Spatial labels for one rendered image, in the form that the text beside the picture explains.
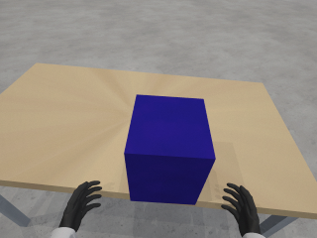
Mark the robot right hand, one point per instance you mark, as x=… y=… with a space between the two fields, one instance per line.
x=246 y=214

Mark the robot left hand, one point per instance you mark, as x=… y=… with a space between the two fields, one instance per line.
x=76 y=207

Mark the left robot forearm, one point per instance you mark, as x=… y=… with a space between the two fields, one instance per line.
x=63 y=232

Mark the carton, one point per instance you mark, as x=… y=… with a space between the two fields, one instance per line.
x=169 y=151

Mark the table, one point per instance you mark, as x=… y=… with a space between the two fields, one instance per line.
x=63 y=125

